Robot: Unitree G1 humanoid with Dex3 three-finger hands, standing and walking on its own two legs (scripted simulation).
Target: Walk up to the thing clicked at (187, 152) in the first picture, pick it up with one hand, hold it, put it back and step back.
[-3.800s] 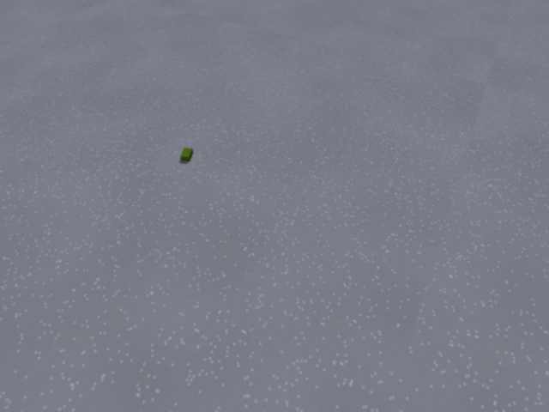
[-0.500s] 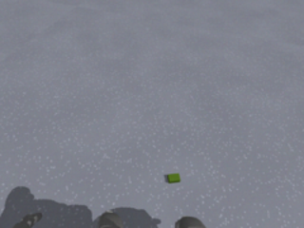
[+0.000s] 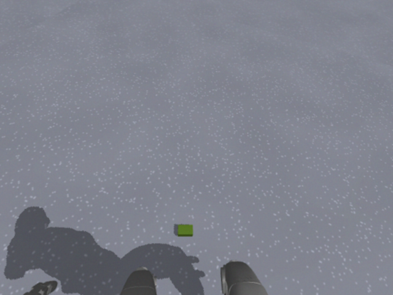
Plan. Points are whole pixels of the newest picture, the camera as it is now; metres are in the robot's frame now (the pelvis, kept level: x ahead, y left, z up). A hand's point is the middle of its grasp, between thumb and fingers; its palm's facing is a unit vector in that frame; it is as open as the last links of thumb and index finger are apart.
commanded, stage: walk up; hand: left
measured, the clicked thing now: (185, 230) +0.44 +0.00 -0.71
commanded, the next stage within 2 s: none
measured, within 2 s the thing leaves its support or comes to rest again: neither
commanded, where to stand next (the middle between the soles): +0.11 -0.27 m, yaw +7 degrees
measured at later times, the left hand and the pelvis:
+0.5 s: hand out of the picture +0.06 +0.02 -0.15, palm faces -0.01 -0.94 -0.33, open 7.4 cm; pelvis +0.02 -0.25 +0.01, yaw +5 degrees
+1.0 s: hand out of the picture +0.02 -0.05 -0.09, palm faces +0.08 -0.83 -0.55, open 7.4 cm; pelvis +0.03 -0.35 +0.02, yaw +7 degrees
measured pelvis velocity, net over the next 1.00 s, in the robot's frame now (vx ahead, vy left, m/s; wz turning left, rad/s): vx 0.03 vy -0.35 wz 0.12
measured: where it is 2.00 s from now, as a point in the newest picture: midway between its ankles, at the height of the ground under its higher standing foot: outside the picture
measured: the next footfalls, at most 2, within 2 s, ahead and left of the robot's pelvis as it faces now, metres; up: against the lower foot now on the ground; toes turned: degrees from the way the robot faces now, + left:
right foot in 0.12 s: +0.07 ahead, -0.27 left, +0.00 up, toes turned -1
left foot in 0.40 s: +0.10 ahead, -0.13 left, +0.00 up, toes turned +8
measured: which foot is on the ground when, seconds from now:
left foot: down 0.00-0.12, up 0.14-0.38, down 0.40-0.66, up 0.68-1.00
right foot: up 0.00-0.10, down 0.12-0.40, up 0.42-0.62, down 0.64-1.00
